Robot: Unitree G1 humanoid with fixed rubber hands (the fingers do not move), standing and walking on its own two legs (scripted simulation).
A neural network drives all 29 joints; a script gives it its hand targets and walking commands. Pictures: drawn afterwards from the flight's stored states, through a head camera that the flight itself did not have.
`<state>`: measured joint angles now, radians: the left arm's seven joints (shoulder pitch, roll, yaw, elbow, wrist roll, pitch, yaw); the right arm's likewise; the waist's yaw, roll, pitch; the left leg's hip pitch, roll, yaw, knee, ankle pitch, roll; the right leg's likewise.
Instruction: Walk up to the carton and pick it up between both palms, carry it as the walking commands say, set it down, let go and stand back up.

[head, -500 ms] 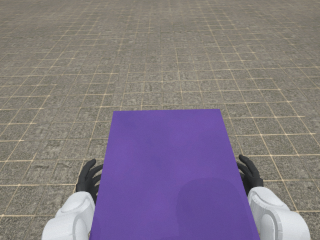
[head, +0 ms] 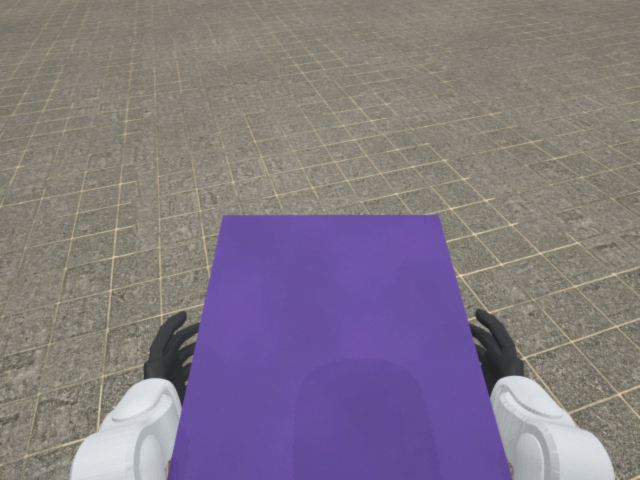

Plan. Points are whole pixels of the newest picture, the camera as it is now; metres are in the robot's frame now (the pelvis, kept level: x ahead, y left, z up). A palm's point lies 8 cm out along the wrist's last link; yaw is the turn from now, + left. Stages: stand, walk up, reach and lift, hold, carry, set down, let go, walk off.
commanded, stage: carry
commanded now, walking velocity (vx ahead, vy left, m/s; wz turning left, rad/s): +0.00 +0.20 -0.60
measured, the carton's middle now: (330, 375) +0.27 +0.00 +0.02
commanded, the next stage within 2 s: none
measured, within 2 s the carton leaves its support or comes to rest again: neither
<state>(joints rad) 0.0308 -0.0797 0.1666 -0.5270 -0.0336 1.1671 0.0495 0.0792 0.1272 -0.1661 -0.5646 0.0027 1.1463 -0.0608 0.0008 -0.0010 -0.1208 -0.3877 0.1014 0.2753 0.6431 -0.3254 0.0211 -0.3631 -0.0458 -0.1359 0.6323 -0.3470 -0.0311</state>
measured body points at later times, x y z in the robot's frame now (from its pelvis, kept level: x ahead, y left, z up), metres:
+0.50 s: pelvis -0.01 +0.08 +0.01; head +0.00 +0.09 +0.46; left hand +0.27 +0.19 +0.08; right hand +0.17 -0.15 +0.08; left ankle +0.01 +0.18 -0.72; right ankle -0.06 -0.01 -0.67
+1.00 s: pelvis +0.01 +0.16 +0.01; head +0.03 +0.17 +0.46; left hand +0.31 +0.19 +0.07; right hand +0.12 -0.11 +0.08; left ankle +0.07 +0.25 -0.72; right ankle -0.07 +0.05 -0.68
